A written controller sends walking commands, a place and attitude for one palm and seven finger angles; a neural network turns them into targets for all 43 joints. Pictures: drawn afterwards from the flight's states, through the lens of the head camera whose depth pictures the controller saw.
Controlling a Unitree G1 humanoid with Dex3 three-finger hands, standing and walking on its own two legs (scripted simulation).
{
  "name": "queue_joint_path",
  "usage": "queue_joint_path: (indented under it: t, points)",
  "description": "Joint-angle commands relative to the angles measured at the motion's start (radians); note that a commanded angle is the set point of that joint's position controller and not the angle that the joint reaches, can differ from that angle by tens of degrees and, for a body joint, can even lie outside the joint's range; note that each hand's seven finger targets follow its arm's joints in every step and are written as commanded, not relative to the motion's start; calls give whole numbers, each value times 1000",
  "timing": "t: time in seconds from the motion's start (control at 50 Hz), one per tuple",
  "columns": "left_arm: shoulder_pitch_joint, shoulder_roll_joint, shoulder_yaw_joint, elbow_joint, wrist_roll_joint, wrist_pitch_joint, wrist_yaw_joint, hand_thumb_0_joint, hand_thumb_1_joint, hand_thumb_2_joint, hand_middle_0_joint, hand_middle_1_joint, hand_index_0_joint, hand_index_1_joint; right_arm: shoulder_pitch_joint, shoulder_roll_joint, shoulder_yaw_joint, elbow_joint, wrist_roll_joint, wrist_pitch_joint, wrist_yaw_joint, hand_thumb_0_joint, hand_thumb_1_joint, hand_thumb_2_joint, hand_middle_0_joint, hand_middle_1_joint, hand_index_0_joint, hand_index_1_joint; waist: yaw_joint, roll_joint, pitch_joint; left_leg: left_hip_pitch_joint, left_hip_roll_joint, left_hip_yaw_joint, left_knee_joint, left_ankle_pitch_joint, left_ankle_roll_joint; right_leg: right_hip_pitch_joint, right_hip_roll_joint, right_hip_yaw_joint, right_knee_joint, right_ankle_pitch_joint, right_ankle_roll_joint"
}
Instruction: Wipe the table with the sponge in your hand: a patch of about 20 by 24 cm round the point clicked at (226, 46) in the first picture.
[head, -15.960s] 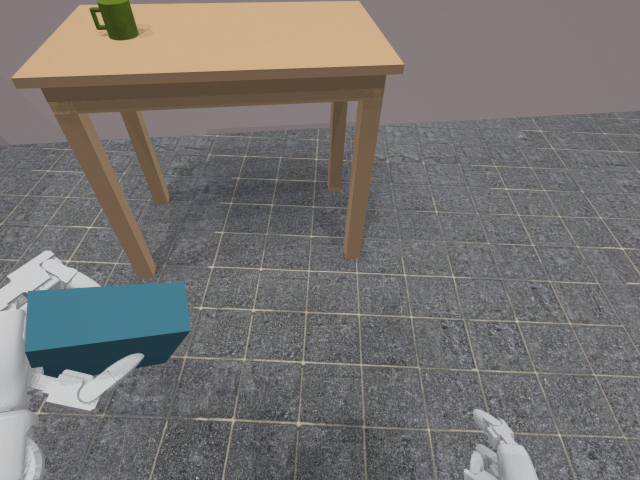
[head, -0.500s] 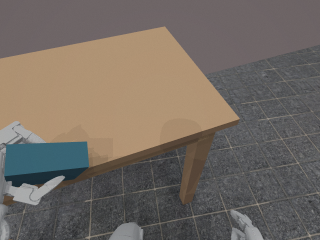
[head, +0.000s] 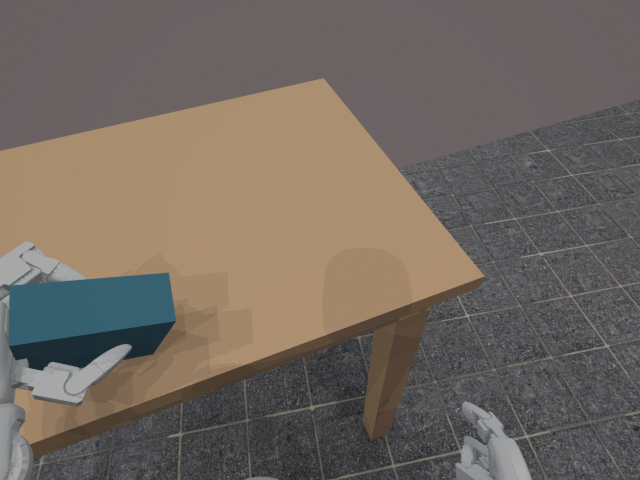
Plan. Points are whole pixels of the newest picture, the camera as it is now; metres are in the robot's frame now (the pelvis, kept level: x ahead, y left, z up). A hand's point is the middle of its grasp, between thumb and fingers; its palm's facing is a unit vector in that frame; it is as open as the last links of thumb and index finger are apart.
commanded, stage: come to a stop and stand still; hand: left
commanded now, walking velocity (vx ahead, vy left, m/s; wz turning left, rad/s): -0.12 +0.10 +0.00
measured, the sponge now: (117, 323) +0.22 +0.22 +0.15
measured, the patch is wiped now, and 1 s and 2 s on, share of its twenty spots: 0.00 0.00 0.00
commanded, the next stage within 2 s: look again from close up in 1.26 s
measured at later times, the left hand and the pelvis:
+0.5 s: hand out of the picture +0.19 +0.31 +0.19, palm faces +0.45 -0.78 -0.43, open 9.3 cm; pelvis -0.02 +0.04 +0.00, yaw +0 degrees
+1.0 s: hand (6, 325) +0.21 +0.32 +0.16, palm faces +0.39 -0.83 -0.39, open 9.3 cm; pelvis +0.00 +0.06 +0.00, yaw +1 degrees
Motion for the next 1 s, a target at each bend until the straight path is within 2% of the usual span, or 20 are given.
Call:
queue_joint_path:
  t: [0.0, 0.1, 0.16, 0.2, 0.22, 0.24, 0.26, 0.28, 0.32, 0.38, 0.42, 0.5, 0.52, 0.58, 0.62, 0.66, 0.8, 0.92, 0.94, 0.98]
  points:
    - [-148, 219, 114, -155, 11, -75, 52, 0, 100, 1300, -1200, -1600, -1200, -1600, -99, -89, -15, -147, -15, -53, -31, 0, -900, -900, 200, 300, 200, 300, -26, -65, -182, -74, 9, -23, -22, 9, 5, 265, -274, 239, -150, 737, -15]
    - [-86, 224, 135, -236, 6, -77, 62, 0, 100, 1300, -1200, -1600, -1200, -1600, -113, -109, -42, -187, -15, -23, -34, 0, -900, -900, 200, 300, 200, 300, -10, -130, -221, -24, -12, 8, -228, 69, 25, 339, -267, 225, -157, 749, 21]
    - [-13, 227, 141, -313, -5, -76, 67, 0, 100, 1300, -1200, -1600, -1200, -1600, -105, -114, -54, -195, -13, -8, -30, 0, -900, -900, 200, 300, 200, 300, -26, -73, -247, 106, -8, 0, -391, 250, 31, 299, -239, 203, -144, 620, 45]
    - [10, 233, 143, -355, -8, -80, 63, 0, 100, 1300, -1200, -1600, -1200, -1600, -104, -135, -69, -200, -7, -5, -28, 0, -900, -900, 200, 300, 200, 300, -25, 18, -261, 180, 70, -58, -439, 465, 49, 253, -175, 167, -116, 489, 85]
    - [-955, 997, 358, -616, -44, -254, 51, 0, 100, 1300, -1200, -1600, -1200, -1600, 113, -210, 91, -326, 72, 17, -103, 0, -900, -900, 200, 300, 200, 300, -96, 239, -196, 30, 98, -140, -400, 299, 80, 215, -74, 112, -121, -11, 189]
    - [-469, 560, 431, -140, -10, -203, 23, 0, 100, 1300, -1200, -1600, -1200, -1600, 13, -81, -36, -238, 50, -22, -86, 0, -900, -900, 200, 300, 200, 300, -21, 155, -228, 88, 134, -93, -347, 199, 67, 36, -109, 91, -125, -159, 105]
    - [-304, 415, 305, -83, -45, -169, 25, 0, 100, 1300, -1200, -1600, -1200, -1600, -26, -137, -33, -216, 6, -28, -44, 0, -900, -900, 200, 300, 200, 300, -38, 115, -121, 81, 72, -67, -366, 192, 61, 54, -73, 114, -176, -33, 75]
    - [-265, 454, 306, -11, -43, -160, 31, 0, 100, 1300, -1200, -1600, -1200, -1600, 14, -201, -49, -209, -5, -29, -30, 0, -900, -900, 200, 300, 200, 300, -18, 151, -157, 97, 50, -65, -320, 280, 51, 67, -98, 149, -137, 117, 42]
    - [-168, 435, 265, 20, -62, -181, 5, 0, 100, 1300, -1200, -1600, -1200, -1600, 19, -202, -38, -203, -7, -46, -4, 0, -900, -900, 200, 300, 200, 300, -19, 221, -207, 92, 56, -80, -346, 258, 51, 66, -106, 140, -104, 120, 43]
    - [-29, 285, 125, 3, -92, -202, -16, 0, 100, 1300, -1200, -1600, -1200, -1600, 34, -207, -45, -229, 19, -78, 30, 0, -900, -900, 200, 300, 200, 300, -3, 42, -151, 73, 53, -96, -385, 182, 75, 37, -110, 135, -135, 64, 54]
    - [11, 223, 60, 15, -98, -194, -21, 0, 100, 1300, -1200, -1600, -1200, -1600, -1, -200, -38, -218, 33, -98, 41, 0, -900, -900, 200, 300, 200, 300, -3, 20, -96, 118, 83, -119, -449, 191, 88, -16, -70, 94, -116, 54, 75]
    - [-176, 289, 92, -91, -59, -197, -12, 0, 100, 1300, -1200, -1600, -1200, -1600, -15, -207, -36, -218, 25, -118, 30, 0, -900, -900, 200, 300, 200, 300, -9, -74, -55, 29, 106, -156, -522, 81, 83, 37, -65, 88, -104, -25, 97]
    - [-268, 368, 136, -125, -48, -196, 0, 0, 100, 1300, -1200, -1600, -1200, -1600, -41, -216, -30, -206, 21, -111, 23, 0, -900, -900, 200, 300, 200, 300, -13, -13, -73, 40, 106, -158, -532, 37, 88, 39, -56, 103, -93, -47, 97]
    - [-349, 325, 109, -124, -31, -178, 9, 0, 100, 1300, -1200, -1600, -1200, -1600, -44, -197, -34, -194, 11, -108, 11, 0, -900, -900, 200, 300, 200, 300, -21, 62, -80, 22, 99, -175, -558, -17, 80, 87, -75, 102, -107, -36, 89]
    - [-351, 299, 87, -96, -21, -165, 11, 0, 100, 1300, -1200, -1600, -1200, -1600, -54, -192, -31, -175, 12, -111, 17, 0, -900, -900, 200, 300, 200, 300, -25, 151, -84, 48, 95, -171, -560, -5, 75, 81, -64, 101, -102, -6, 83]
    - [-320, 267, 70, -103, -18, -160, 9, 0, 100, 1300, -1200, -1600, -1200, -1600, -45, -180, -36, -175, 8, -106, 19, 0, -900, -900, 200, 300, 200, 300, -24, 161, -88, 39, 93, -175, -553, 42, 65, 111, -74, 79, -110, 40, 79]
    - [-93, 248, 118, -167, -44, -149, -4, 0, 100, 1300, -1200, -1600, -1200, -1600, -71, -166, -46, -198, 7, -83, 28, 0, -900, -900, 200, 300, 200, 300, -25, 13, -153, 104, 78, -144, -484, 312, 51, 154, -78, 64, -112, 202, 75]
    - [-70, 277, 156, -174, -49, -128, -4, 0, 100, 1300, -1200, -1600, -1200, -1600, -90, -166, -48, -203, 10, -56, 18, 0, -900, -900, 200, 300, 200, 300, -30, 86, -179, 172, 89, -134, -457, 492, 39, 134, -68, 61, -85, 277, 81]
    - [-83, 230, 115, -180, -51, -127, -8, 0, 100, 1300, -1200, -1600, -1200, -1600, -76, -157, -48, -201, 7, -50, 14, 0, -900, -900, 200, 300, 200, 300, -33, 73, -177, 174, 94, -134, -452, 514, 35, 143, -73, 47, -92, 284, 81]
    - [-122, 246, 113, -204, -51, -122, -10, 0, 100, 1300, -1200, -1600, -1200, -1600, -79, -168, -52, -206, 10, -50, 11, 0, -900, -900, 200, 300, 200, 300, -33, 85, -173, 181, 96, -133, -448, 526, 34, 143, -76, 52, -94, 293, 81]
